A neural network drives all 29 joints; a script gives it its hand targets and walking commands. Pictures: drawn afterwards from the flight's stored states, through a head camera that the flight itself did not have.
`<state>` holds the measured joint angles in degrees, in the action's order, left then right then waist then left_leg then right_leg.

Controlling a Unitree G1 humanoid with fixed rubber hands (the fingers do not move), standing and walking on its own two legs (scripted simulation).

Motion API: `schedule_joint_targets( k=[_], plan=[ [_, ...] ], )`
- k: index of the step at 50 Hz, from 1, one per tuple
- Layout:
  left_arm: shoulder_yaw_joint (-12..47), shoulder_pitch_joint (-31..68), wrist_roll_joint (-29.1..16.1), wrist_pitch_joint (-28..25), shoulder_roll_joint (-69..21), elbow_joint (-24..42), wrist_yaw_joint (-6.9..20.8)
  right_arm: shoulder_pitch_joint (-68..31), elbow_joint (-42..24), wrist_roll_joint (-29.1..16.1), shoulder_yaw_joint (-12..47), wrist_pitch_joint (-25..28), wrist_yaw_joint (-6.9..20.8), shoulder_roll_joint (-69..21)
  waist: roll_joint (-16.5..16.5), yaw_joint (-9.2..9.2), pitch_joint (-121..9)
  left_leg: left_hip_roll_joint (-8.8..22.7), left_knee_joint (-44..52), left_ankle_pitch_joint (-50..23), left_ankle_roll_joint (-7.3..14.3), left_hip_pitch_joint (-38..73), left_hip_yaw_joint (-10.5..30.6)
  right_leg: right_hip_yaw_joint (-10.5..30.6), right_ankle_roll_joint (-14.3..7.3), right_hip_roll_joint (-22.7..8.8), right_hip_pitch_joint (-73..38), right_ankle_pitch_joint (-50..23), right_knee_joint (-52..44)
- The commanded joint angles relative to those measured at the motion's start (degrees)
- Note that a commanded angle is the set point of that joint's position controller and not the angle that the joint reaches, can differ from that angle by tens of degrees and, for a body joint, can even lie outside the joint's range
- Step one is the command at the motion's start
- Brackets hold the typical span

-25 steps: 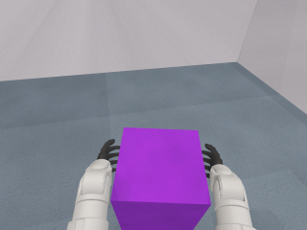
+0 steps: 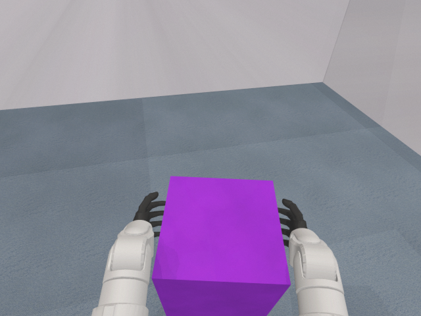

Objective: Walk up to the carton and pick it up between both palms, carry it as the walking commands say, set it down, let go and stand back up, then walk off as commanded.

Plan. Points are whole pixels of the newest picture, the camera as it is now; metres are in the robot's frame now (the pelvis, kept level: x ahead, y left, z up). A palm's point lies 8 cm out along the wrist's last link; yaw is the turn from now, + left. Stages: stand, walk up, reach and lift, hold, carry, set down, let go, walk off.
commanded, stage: hold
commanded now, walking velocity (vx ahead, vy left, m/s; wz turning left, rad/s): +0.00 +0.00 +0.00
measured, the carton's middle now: (217, 251) +0.28 +0.00 -0.03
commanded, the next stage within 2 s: carry in 0.44 s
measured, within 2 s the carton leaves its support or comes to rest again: neither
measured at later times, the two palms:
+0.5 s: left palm (143, 227) +0.28 +0.15 +0.05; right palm (297, 234) +0.28 -0.15 +0.05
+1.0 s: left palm (59, 191) +0.33 +0.32 +0.09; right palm (200, 157) +0.45 +0.04 +0.08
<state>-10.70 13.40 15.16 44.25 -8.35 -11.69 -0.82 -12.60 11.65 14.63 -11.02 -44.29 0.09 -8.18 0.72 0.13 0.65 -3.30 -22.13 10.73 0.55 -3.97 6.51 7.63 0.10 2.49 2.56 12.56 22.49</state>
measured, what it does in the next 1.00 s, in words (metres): walks ahead, turning left: left foot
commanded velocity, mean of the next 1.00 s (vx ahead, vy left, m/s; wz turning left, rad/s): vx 0.40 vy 0.00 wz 0.40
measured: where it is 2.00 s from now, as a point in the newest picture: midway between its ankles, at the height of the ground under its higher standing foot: outside the picture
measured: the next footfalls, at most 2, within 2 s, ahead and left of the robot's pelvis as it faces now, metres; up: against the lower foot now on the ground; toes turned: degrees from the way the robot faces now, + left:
left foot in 0.76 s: +0.11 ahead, +0.15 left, +0.00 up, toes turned +21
right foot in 1.12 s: +0.44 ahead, +0.09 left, +0.00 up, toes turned +16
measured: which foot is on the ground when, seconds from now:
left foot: down 0.00-0.52, up 0.54-0.74, down 0.76-1.00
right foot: down 0.00-0.76, up 0.78-1.00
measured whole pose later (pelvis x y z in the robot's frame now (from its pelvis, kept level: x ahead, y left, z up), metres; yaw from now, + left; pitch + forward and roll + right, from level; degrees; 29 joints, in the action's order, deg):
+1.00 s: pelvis +0.18 +0.09 +0.00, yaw +23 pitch +5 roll +0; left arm -3.3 -3.0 1.8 67.2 -7.6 31.1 -7.9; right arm 2.9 -30.2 1.7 -1.5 -67.5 -7.9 -7.6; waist -0.1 -0.4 -7.5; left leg -3.3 -20.7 17.6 3.5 -8.3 1.5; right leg -5.0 4.1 -5.2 32.7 16.2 42.1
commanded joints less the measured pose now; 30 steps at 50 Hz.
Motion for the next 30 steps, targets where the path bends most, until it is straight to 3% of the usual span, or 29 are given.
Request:
schedule_joint_targets(
  k=[1, 21, 22, 23, 24, 25, 26, 27, 28, 30],
  plan=[
    [32.5, 27.0, -16.1, -1.9, -54.1, 3.7, 13.8, -29.7, -5.5, -15.7, 32.1, 2.8, 13.2, -51.5, -0.9, 0.02, -13.3, -1.0, 2.6, -9.5, -1.0, 5.9, -0.9, -2.1, -0.6, 1.9, 1.4, -8.9, -3.5],
    [32.8, 26.6, -16.2, -2.0, -52.9, 4.5, 13.9, -29.0, -6.2, -15.9, 33.0, 2.7, 12.8, -52.0, -0.3, -0.11, -12.9, -1.1, 2.6, -7.9, -0.6, 4.9, -1.3, -1.6, -0.2, 1.5, 1.4, -8.8, -3.6],
    [33.7, 31.3, -15.5, -2.1, -52.3, 4.7, 14.4, -33.4, -7.2, -15.8, 34.7, 2.4, 13.3, -52.0, -0.8, -0.60, -12.2, 8.6, 1.1, 12.2, 1.7, -6.9, 4.3, -3.1, -1.7, -5.5, 7.4, 13.1, 0.0],
    [33.5, 31.3, -15.8, -1.9, -53.8, 5.5, 14.4, -33.1, -8.6, -16.4, 35.9, 2.1, 13.4, -52.9, -0.4, -0.29, -12.7, 9.3, 1.9, 29.5, 3.3, -12.0, 8.5, -0.4, -2.8, -5.7, 8.2, 26.5, 1.2],
    [34.4, 31.2, -16.3, -1.8, -55.0, 7.2, 14.2, -33.6, -11.0, -17.4, 37.5, 1.8, 13.5, -54.0, -1.8, -0.70, -12.0, 8.5, 2.0, 33.8, 2.6, -18.6, 8.2, -0.9, -3.0, -6.3, 6.6, 28.8, 0.9],
    [36.2, 31.2, -17.8, -1.6, -56.2, 9.7, 13.8, -34.6, -14.4, -18.7, 38.7, 1.5, 13.3, -54.4, -2.3, -1.42, -12.6, 6.3, -1.3, 29.4, 0.8, -24.3, 4.4, -0.8, -3.5, -7.5, 1.7, 25.7, -0.3],
    [37.1, 29.6, -18.6, -0.8, -56.5, 11.1, 13.1, -34.9, -16.2, -19.7, 39.6, 0.6, 12.9, -54.0, 0.9, -2.59, -14.4, 2.9, -9.3, 23.3, -1.1, -29.9, -1.7, 2.8, -5.1, -11.4, -4.8, 25.2, -4.8],
    [37.4, 28.3, -18.8, 0.3, -55.6, 12.1, 12.1, -34.0, -17.4, -20.6, 40.7, -0.9, 12.5, -53.6, 11.6, -2.79, -16.3, 1.6, -26.6, 14.1, -1.0, -31.7, -8.1, 14.1, -8.0, -21.8, -5.0, 30.5, -12.8],
    [37.0, 25.4, -18.5, 1.5, -54.5, 11.9, 11.2, -33.4, -18.0, -21.1, 41.2, -2.3, 12.1, -52.1, 12.0, -2.42, -13.7, 4.7, -30.1, 13.8, -1.5, -35.3, -9.1, 17.3, -10.0, -27.1, -1.7, 33.9, -16.5],
    [39.6, 24.9, -20.3, 3.7, -54.4, 18.5, 9.6, -32.5, -22.4, -24.1, 43.7, -4.6, 11.4, -52.7, 6.2, -1.70, -12.5, 7.1, -27.7, 11.1, -1.4, -33.2, -8.2, 9.7, -8.1, -26.7, 1.9, 27.2, -15.2]
  ],
)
